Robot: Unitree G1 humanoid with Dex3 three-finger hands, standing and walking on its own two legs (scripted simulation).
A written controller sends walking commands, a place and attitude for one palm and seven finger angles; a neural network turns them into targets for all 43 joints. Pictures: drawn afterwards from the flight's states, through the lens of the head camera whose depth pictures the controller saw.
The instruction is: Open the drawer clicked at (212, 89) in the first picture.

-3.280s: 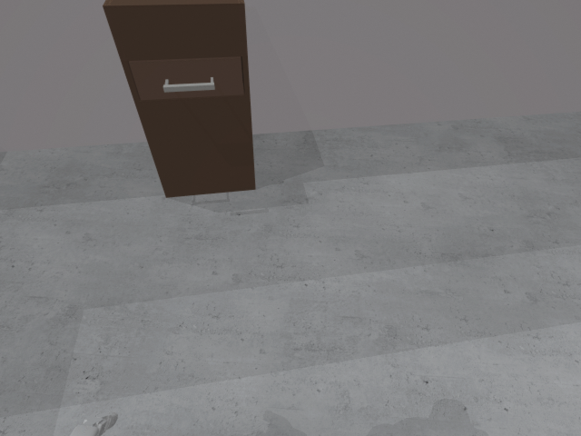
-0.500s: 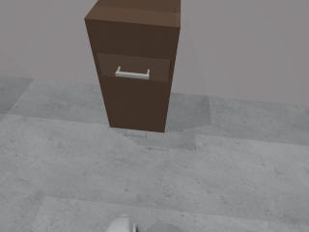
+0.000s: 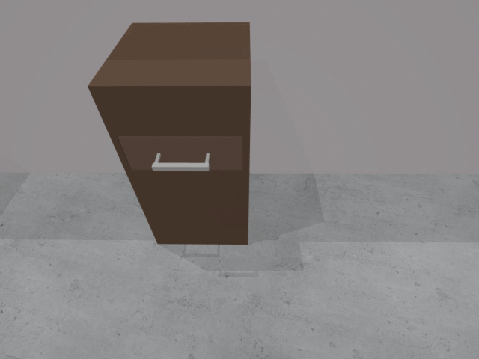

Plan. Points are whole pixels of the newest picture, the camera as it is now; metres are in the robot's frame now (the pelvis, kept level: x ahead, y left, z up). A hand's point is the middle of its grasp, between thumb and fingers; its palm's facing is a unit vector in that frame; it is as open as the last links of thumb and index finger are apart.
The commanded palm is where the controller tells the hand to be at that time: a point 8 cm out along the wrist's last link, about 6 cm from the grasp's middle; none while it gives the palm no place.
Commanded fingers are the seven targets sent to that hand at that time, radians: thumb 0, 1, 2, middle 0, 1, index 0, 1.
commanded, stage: take the last steps up to it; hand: left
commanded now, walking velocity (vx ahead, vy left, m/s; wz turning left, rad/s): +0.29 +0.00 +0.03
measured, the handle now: (181, 161) +0.71 +0.21 -0.18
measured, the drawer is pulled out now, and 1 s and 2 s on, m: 0.00 0.00 0.00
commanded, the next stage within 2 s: come to a stop and stand still in 0.36 s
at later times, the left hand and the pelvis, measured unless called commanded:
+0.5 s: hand out of the picture +0.07 +0.13 -0.18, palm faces +0.18 -0.98 -0.12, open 7.3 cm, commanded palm none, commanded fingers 0.00 0.90 0.90 -0.20 -0.30 -0.20 -0.30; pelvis +0.16 -0.01 -0.01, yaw +3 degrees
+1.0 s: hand (171, 328) +0.22 +0.15 -0.16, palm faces +0.07 -0.95 -0.31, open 7.4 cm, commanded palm none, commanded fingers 0.00 0.90 0.90 -0.20 -0.30 -0.20 -0.30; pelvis +0.15 -0.06 -0.01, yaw +1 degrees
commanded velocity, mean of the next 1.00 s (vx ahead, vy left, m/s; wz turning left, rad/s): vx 0.02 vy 0.00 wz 0.02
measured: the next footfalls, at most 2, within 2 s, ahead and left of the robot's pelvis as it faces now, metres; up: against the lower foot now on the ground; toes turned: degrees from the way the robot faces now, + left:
right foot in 0.04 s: +0.12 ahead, -0.13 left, +0.00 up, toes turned -8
left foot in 0.50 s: +0.26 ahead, +0.11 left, +0.00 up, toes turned +11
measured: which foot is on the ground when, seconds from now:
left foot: down 0.00-0.06, up 0.08-0.48, down 0.50-0.96, up 0.98-1.00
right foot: up 0.00-0.02, down 0.04-0.52, up 0.54-0.94, down 0.96-1.00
